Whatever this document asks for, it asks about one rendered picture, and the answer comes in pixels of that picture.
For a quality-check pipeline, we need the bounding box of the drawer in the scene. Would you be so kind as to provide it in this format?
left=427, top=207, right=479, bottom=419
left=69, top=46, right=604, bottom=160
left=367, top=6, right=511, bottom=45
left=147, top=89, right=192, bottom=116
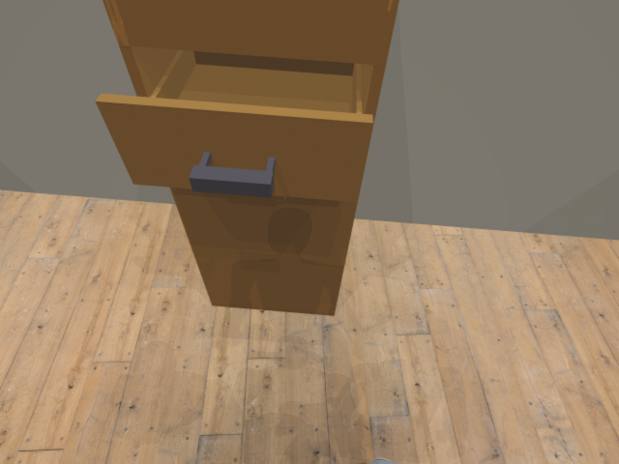
left=96, top=50, right=373, bottom=202

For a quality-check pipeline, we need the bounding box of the cabinet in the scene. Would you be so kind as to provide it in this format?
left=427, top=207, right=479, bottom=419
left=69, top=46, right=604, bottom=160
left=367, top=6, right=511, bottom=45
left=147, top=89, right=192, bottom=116
left=103, top=0, right=399, bottom=316

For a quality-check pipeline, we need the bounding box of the handle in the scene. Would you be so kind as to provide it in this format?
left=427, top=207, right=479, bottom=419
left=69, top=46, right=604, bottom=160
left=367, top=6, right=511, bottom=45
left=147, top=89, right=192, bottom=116
left=228, top=194, right=285, bottom=202
left=189, top=152, right=276, bottom=198

